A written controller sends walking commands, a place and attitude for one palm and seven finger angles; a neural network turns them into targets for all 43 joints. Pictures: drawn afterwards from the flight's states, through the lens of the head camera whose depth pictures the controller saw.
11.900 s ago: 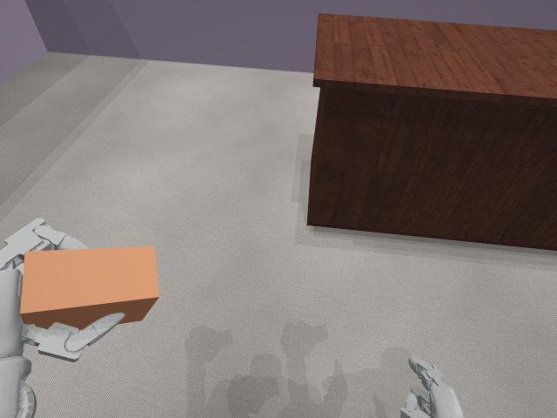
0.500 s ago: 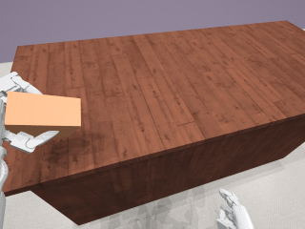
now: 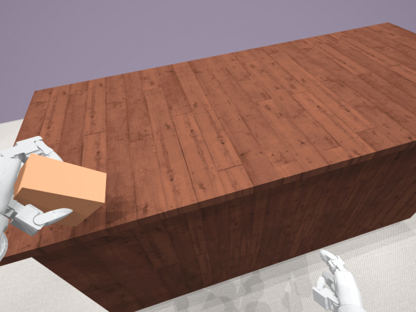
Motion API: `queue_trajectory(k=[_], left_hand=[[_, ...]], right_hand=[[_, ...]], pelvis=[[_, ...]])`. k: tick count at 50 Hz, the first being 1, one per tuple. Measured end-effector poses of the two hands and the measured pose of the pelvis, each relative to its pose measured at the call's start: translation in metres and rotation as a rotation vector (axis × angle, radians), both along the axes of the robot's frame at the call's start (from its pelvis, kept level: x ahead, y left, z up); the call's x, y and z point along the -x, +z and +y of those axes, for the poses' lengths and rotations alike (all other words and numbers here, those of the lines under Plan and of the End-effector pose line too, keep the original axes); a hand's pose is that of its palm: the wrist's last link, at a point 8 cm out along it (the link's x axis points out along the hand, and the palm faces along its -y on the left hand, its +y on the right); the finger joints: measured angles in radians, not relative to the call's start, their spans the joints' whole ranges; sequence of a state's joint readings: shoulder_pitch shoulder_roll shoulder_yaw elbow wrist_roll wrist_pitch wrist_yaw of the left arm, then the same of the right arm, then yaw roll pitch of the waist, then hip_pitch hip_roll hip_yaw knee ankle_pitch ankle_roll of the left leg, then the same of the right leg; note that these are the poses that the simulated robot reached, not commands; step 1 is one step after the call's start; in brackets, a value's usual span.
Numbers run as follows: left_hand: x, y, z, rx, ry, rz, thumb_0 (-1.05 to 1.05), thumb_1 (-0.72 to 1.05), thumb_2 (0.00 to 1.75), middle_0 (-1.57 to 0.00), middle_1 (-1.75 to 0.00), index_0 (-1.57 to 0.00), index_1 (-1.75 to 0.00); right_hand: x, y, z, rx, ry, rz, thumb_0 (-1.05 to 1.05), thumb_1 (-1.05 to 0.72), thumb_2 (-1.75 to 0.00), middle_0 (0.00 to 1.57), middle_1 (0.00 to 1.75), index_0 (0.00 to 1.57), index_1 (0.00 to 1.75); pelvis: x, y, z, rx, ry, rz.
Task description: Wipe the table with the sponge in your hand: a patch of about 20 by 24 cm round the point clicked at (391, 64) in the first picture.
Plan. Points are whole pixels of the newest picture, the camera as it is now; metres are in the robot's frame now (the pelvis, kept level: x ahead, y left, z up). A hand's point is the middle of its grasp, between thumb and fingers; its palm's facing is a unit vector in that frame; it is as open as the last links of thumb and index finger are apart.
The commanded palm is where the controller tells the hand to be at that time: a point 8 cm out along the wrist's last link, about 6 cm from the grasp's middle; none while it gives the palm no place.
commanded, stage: turn the palm down, sponge in hand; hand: left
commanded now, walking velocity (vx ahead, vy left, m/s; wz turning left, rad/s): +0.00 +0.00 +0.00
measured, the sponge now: (68, 196) +0.24 +0.27 +0.14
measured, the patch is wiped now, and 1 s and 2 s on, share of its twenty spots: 0.00 0.00 0.00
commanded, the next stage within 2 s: move the sponge above the wiping area in 1.60 s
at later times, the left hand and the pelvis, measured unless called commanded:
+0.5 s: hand (35, 174) +0.24 +0.30 +0.20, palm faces +0.30 -0.37 -0.88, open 9.6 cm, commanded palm +0.20 +0.32 +0.25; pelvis +0.02 +0.02 +0.00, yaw -1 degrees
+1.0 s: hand (12, 162) +0.25 +0.33 +0.22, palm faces +0.25 -0.15 -0.96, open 9.6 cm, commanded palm +0.20 +0.32 +0.28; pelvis +0.01 +0.04 +0.01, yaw +0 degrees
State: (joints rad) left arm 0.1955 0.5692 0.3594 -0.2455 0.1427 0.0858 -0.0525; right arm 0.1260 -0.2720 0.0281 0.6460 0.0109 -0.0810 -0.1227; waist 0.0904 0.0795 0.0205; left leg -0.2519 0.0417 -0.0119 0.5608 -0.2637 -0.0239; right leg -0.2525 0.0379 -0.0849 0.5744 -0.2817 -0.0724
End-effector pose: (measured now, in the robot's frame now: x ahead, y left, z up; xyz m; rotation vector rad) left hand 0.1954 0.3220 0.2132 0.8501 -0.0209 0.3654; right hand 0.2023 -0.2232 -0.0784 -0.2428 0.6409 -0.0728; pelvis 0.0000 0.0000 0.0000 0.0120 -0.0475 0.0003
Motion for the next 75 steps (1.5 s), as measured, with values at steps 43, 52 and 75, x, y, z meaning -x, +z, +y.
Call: queue_trajectory(k=[43,52,75], left_hand=[[-0.020,0.041,0.008,-0.420,0.112,0.171,-0.01,-0.46,1.04,-0.79,-1.37,-0.79,-1.37],[-0.020,0.055,0.008,-0.473,0.183,0.169,-0.01,-0.46,1.04,-0.79,-1.37,-0.79,-1.37],[-0.012,0.047,-0.026,-0.548,0.161,0.196,0.00,-0.46,1.05,-0.79,-1.37,-0.79,-1.37]], right_hand=[[-0.070,0.039,0.091,-0.083,0.128,-0.097,0.02,-0.91,-0.90,0.21,0.30,0.20,0.30],[-0.075,0.039,0.094,-0.098,0.152,-0.080,0.02,-0.91,-0.90,0.21,0.30,0.20,0.30],[-0.054,0.028,0.057,-0.117,0.113,-0.081,0.02,-0.91,-0.90,0.21,0.30,0.20,0.30]], pelvis=[[-0.008,0.012,0.043,0.007,-0.007,-0.015],[-0.005,0.012,0.040,0.005,-0.002,-0.019],[0.005,0.010,0.017,-0.006,-0.010,-0.034]])
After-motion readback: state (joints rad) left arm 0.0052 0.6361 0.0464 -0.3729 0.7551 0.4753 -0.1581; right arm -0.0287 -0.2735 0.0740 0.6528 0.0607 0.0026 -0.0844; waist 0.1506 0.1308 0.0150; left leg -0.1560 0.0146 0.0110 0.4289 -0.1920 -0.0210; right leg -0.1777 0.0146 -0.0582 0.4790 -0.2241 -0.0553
